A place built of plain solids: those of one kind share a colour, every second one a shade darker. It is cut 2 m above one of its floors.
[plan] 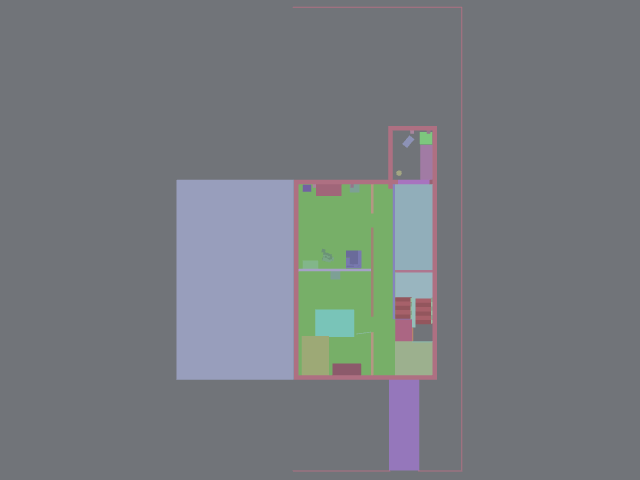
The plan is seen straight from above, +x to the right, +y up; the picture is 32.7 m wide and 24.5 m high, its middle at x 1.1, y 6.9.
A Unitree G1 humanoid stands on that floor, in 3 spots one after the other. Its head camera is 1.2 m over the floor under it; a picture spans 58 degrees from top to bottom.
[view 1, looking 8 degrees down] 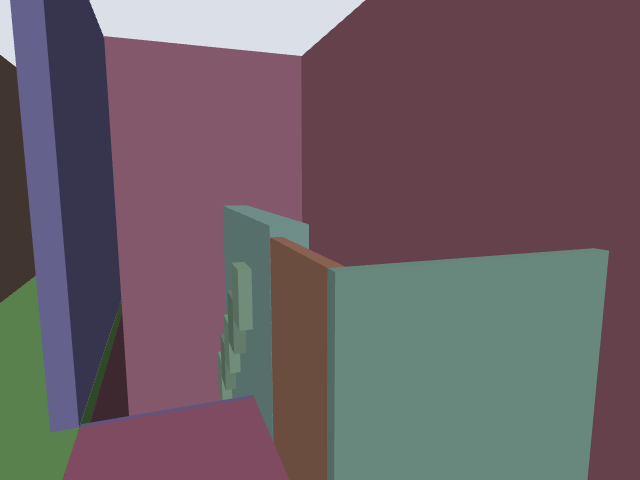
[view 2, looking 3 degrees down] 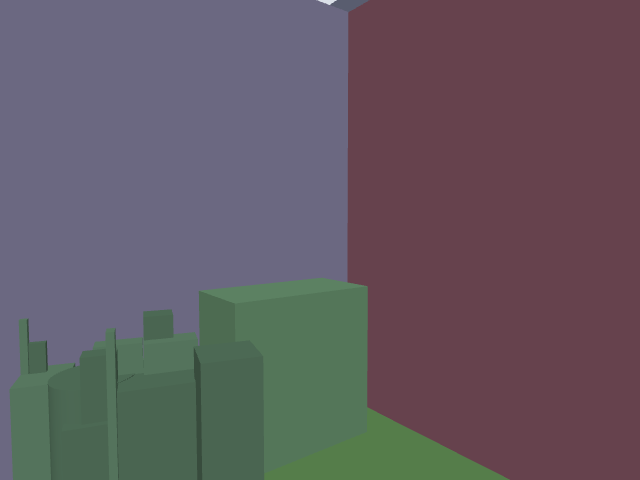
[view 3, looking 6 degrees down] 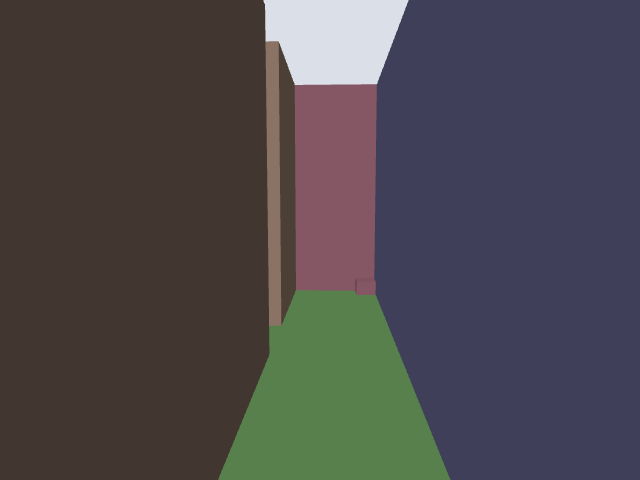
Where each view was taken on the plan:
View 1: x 5.37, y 0.60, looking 70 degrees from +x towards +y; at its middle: wall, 4.37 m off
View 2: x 1.85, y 7.58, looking -127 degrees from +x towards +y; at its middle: bedrooms_wall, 2.70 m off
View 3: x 4.32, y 4.40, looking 92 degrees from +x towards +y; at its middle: wall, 5.38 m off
